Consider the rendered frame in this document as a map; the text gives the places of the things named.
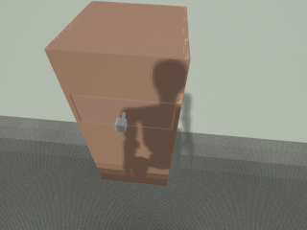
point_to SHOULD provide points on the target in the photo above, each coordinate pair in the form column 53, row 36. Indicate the drawer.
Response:
column 138, row 113

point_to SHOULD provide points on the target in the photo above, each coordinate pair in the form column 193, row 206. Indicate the handle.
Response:
column 121, row 123

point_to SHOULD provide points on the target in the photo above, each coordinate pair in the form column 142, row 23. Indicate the cabinet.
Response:
column 126, row 51

